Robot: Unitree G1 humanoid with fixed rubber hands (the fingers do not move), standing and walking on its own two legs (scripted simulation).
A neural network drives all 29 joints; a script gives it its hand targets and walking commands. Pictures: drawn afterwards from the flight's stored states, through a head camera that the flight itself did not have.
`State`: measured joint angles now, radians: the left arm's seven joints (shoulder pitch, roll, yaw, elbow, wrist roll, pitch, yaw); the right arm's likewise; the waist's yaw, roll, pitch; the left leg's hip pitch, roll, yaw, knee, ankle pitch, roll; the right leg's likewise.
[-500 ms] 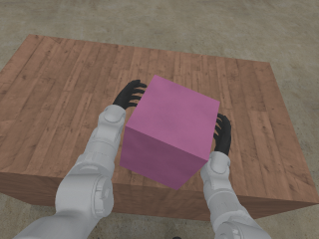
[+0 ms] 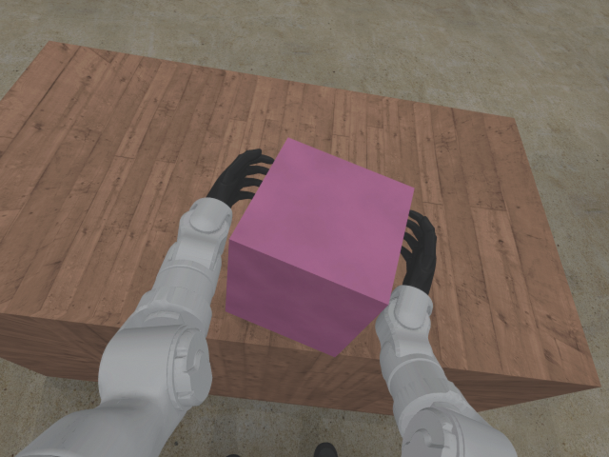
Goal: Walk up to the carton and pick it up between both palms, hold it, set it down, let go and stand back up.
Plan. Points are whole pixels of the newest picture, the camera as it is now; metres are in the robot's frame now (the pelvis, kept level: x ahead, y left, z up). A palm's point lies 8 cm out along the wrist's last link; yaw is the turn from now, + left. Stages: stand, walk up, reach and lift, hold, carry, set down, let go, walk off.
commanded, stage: set down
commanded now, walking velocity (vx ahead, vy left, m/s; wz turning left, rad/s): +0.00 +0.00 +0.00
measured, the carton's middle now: (313, 254) +0.39 -0.04 -0.02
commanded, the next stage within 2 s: none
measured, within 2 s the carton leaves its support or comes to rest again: rests again in 0.04 s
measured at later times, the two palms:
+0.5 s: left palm (218, 206) +0.44 +0.09 +0.03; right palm (411, 276) +0.33 -0.16 +0.01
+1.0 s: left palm (218, 214) +0.44 +0.10 +0.01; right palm (409, 281) +0.33 -0.16 +0.01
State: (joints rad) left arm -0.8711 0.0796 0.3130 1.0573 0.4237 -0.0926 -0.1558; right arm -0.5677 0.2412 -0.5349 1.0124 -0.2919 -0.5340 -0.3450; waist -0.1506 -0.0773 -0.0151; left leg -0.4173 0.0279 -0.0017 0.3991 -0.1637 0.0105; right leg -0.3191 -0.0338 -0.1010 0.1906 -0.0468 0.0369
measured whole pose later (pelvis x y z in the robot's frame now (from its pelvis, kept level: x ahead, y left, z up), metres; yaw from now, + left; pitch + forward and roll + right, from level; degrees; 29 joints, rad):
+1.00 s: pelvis -0.01 +0.00 +0.00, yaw +0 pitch +13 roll -2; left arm -0.86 0.10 0.37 1.08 0.48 -0.12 -0.17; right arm -0.61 0.24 -0.59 1.09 -0.37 -0.61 -0.35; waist -0.15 -0.07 -0.04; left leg -0.51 0.03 -0.01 0.44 -0.16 0.01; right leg -0.42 -0.03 -0.11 0.26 -0.07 0.03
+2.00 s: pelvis -0.02 +0.01 -0.03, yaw -4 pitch +16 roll -3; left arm -0.90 0.32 -0.16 1.19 -0.24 -0.10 -0.04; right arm -0.68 -0.03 -0.07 0.95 0.24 -0.18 -0.32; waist -0.22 0.02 -0.14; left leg -0.68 0.03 0.02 0.67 -0.27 0.03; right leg -0.64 -0.03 -0.03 0.53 -0.16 0.05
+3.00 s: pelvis +0.01 +0.02 +0.00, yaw -6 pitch -4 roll -2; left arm -0.43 0.35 -0.01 0.42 -0.16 0.32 -0.13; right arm -0.19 -0.07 -0.02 0.21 0.25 0.16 -0.35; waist -0.15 -0.01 0.09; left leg -0.11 0.02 0.07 0.45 -0.27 0.04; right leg -0.09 -0.03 0.01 0.28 -0.12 0.06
